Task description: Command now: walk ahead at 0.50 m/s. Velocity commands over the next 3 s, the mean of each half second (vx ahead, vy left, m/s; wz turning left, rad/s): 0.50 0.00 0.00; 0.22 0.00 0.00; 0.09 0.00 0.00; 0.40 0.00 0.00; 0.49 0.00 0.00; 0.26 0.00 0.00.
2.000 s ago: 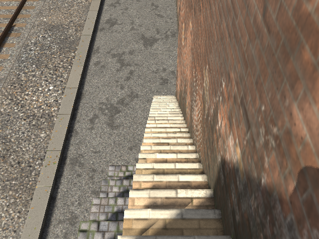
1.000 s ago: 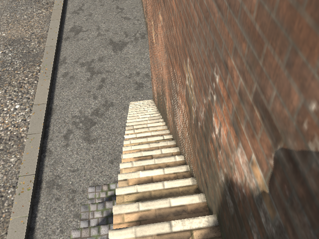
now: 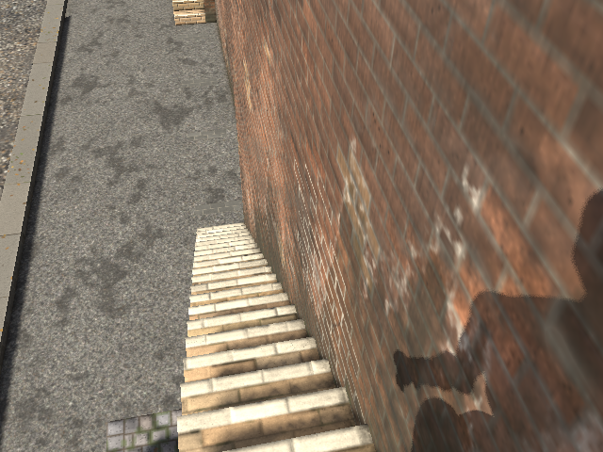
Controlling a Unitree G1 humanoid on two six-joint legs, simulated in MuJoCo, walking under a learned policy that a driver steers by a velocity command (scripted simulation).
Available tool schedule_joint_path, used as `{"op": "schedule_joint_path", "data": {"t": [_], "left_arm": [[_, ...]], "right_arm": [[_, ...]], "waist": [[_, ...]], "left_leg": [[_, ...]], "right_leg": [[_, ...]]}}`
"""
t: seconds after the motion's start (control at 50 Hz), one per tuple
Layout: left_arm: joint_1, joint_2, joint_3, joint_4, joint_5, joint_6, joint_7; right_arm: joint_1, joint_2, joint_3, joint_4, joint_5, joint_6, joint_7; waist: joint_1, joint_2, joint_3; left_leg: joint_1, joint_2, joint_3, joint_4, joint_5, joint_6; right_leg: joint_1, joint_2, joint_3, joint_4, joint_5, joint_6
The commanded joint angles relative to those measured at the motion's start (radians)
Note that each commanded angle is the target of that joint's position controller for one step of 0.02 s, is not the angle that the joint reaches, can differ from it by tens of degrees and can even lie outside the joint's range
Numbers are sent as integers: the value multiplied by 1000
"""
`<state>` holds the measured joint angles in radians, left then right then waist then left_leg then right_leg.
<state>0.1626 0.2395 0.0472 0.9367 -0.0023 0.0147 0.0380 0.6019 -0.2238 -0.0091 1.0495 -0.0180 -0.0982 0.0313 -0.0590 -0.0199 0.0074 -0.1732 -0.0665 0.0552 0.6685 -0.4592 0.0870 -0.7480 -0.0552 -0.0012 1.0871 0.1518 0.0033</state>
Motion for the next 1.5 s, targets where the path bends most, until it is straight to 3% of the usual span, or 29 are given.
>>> {"op": "schedule_joint_path", "data": {"t": [0.02, 0.16, 0.18, 0.24, 0.26, 0.28, 0.3, 0.32, 0.36, 0.4, 0.46, 0.48, 0.5, 0.6, 0.64, 0.72, 0.74, 0.76, 0.78, 0.8, 0.84, 0.88, 0.98, 1.04, 1.08, 1.14, 1.32, 1.38, 1.5], "left_arm": [[-168, 21, -9, -67, 18, -42, -11], [-161, 52, -3, -26, -6, -38, -3], [-59, -58, -93, -108, 258, -55, -130], [-124, 3, -66, -129, 147, -50, -189], [43, -11, -76, -101, 169, -54, -200], [208, 68, -30, -51, 123, -70, -182], [370, 145, 3, -17, 137, -77, -165], [534, 224, 23, 19, 130, -70, -191], [384, 183, 15, 17, 124, -93, -190], [85, -111, -80, -48, 107, -130, -162], [95, 69, -24, -91, 78, -129, -132], [170, 108, -14, -65, 111, -122, -129], [208, 4, -40, -61, 99, -138, -110], [245, 48, -37, -74, 62, -94, -95], [133, 17, -54, -109, 94, -111, -111], [241, 116, -30, -43, 69, -73, -138], [494, -5, -46, 25, 108, -93, -180], [459, -12, -33, -31, 56, -108, -180], [189, 114, 8, -137, 14, -79, -160], [94, 34, -7, -210, 19, -53, -149], [339, -84, -56, -142, 18, -53, -170], [381, -140, -77, -134, 1, -55, -183], [286, -45, -69, -173, 11, -27, -206], [366, -65, -60, -148, 29, -69, -185], [75, 73, -36, -209, 14, -94, -193], [44, 29, -44, -169, -5, -111, -215], [85, 53, -45, -134, 23, -57, -180], [106, 119, -23, -98, 18, -65, -158], [67, 2, -51, -116, 65, -113, -104]], "right_arm": [[-43, -86, -7, -59, 24, -31, -28], [-56, -84, -26, -27, -16, 12, -34], [-96, -77, 15, -18, -89, -26, -16], [-13, -141, -15, 25, -33, -18, -22], [-58, -177, -14, 20, -78, -13, -7], [-50, -158, -21, 30, -33, -16, -5], [9, -161, -34, 63, -78, -1, 54], [21, -92, -29, 24, -49, 1, 61], [-306, -48, 21, -199, 1, -19, 27], [-334, -66, 40, -204, -32, -23, -45], [-167, -46, 22, -49, -89, 0, -4], [-144, -15, 38, -47, -100, -9, 28], [-232, -30, 34, -87, -107, -5, 21], [-321, -78, 36, -158, -39, 22, 7], [-131, -78, 20, -116, -58, 16, 13], [-70, -204, -42, -74, 50, -12, -10], [107, -319, -65, -39, 12, -29, 1], [97, -361, -83, -75, -13, -23, 25], [167, -346, -94, -104, -87, -13, 19], [55, -296, -84, -90, -126, -19, 8], [-243, -163, -15, -130, -43, -4, 27], [-207, -43, 31, -99, -37, -15, -14], [-384, -229, -5, -153, -4, -42, -37], [-425, -171, 15, -165, 26, -28, 15], [-82, -192, -21, -145, 58, -12, 8], [-227, -103, 14, -160, 20, 11, -16], [-352, -144, -7, -160, 24, -16, -4], [-312, -164, -31, -153, 18, -25, -2], [-363, -195, -62, -162, 11, -48, -39]], "waist": [[-5, 84, 99], [-67, 65, 188], [31, 107, 206], [-84, -42, 110], [1, 30, 104], [74, -165, 59], [119, -206, -71], [140, -230, -285], [141, -137, -174], [12, 190, -28], [-21, -49, 50], [-21, -79, 20], [32, -62, 23], [85, -7, 35], [-25, -24, 46], [39, 127, -15], [66, 321, -283], [13, 414, -350], [-142, 218, -255], [-90, 141, -101], [158, 66, -55], [164, 76, 64], [109, 47, 17], [158, 51, -90], [-105, -122, -197], [-45, -79, 1], [23, -1, -48], [-1, -35, -26], [2, 51, 22]], "left_leg": [[72, 196, -263, -155, 343, 83], [-77, 158, -242, 4, 240, 102], [-300, 208, -278, 255, 41, 128], [-31, 123, -261, 427, -26, 138], [-191, 147, -330, 601, 76, 142], [-134, 64, -305, 767, 66, 136], [-464, -2, -212, 1141, -29, 30], [-750, -117, -191, 1498, -325, -35], [-1214, 23, -165, 1453, -225, -104], [-1020, 202, -290, 793, 318, -108], [-319, 134, -61, 451, 506, -124], [-223, 105, -33, 635, 586, -119], [-502, 179, -178, 410, 753, -111], [-345, 130, -76, 32, 886, -160], [-73, 119, -61, 222, 852, -164], [130, 138, 27, -523, 901, -106], [623, 268, -60, -83, 1716, 103], [868, 444, -202, 87, 2089, 346], [751, 465, -290, 105, 2144, 323], [497, 479, -310, 42, 1759, 238], [-88, 441, -222, -72, 1321, 150], [-403, 337, -118, -142, 931, 96], [-632, 213, -131, -196, 90, 73], [-407, 271, -222, 3, 554, 63], [-170, 133, -45, 39, 341, -42], [-152, 100, -6, 33, 121, -112], [-57, 100, -39, -51, 458, -34], [-73, 111, -76, -129, 77, -23], [-95, 223, -303, -222, 15, 183]], "right_leg": [[-53, -23, 46, -404, 402, -7], [234, -48, 31, -630, 397, -39], [373, -45, 66, -380, 269, -26], [325, -16, -9, -813, 63, -24], [527, -18, 8, -676, 186, -17], [592, 31, -50, -1016, 200, -64], [1010, -83, 8, -632, 441, -204], [1329, -200, 203, -355, 683, -387], [1285, -418, 561, -584, 72, -488], [669, -284, 333, -614, -191, -315], [-44, -56, 62, -592, -230, -281], [-104, -83, 136, -559, -223, -288], [128, -64, 172, -460, -286, -262], [94, -30, 156, -242, -577, -195], [-100, -25, 151, -131, -475, -164], [305, 5, 159, 269, -156, -107], [89, 66, 116, 606, -383, -15], [-330, 227, -34, 1128, -1143, 109], [-533, 210, 9, 1327, -1140, 139], [-566, 142, 113, 1190, -901, 80], [-194, 3, 117, 884, -635, 65], [-80, -29, 67, 746, -426, 83], [319, -15, -49, 86, -246, 142], [496, -12, 6, -194, -155, 81], [408, -52, 72, -361, 129, -122], [213, -83, 156, -488, -351, -51], [288, -28, 0, -393, -341, 5], [293, -41, 17, -454, -593, -23], [275, 5, -13, -348, -502, -29]]}}
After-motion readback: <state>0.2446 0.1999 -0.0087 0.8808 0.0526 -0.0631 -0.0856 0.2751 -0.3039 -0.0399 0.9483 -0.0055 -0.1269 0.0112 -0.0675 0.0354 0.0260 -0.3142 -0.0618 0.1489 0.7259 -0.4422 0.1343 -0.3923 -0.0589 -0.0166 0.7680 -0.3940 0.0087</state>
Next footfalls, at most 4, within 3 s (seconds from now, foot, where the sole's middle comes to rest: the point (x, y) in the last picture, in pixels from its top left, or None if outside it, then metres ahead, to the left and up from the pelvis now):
0.28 right None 0.26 -0.14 -0.95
0.72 left None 0.47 0.09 -1.14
1.04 right None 0.50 -0.10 -1.14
2.04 right None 0.74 -0.10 -1.34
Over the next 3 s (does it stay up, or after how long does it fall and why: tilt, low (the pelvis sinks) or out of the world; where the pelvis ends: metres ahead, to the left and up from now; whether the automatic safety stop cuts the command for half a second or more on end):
stays up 0.94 0.15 -0.79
